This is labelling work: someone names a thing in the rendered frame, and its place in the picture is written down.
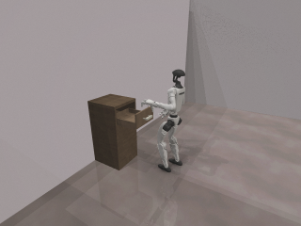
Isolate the left robot foot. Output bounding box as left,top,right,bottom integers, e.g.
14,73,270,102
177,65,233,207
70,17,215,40
158,164,171,172

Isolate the left robot upper arm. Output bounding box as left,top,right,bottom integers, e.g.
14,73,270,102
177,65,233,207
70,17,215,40
167,88,176,112

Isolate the drawer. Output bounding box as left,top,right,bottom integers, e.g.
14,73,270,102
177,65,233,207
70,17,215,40
116,106,153,130

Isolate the left robot hand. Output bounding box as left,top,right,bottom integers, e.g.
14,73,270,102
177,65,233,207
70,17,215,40
141,99,154,112

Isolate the handle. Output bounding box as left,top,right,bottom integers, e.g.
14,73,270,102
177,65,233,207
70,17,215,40
143,115,153,121

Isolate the left robot forearm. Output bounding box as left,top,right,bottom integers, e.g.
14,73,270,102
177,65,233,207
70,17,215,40
152,101,174,111

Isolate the humanoid robot torso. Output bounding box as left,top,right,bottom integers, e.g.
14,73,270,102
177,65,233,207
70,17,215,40
167,86,184,127

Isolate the right robot upper arm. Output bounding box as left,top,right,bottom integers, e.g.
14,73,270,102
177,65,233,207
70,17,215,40
182,87,185,105

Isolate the cabinet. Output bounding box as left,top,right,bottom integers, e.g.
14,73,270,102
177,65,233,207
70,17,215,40
87,93,137,170

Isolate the right robot hand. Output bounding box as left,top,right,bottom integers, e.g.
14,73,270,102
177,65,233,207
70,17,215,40
159,110,169,118

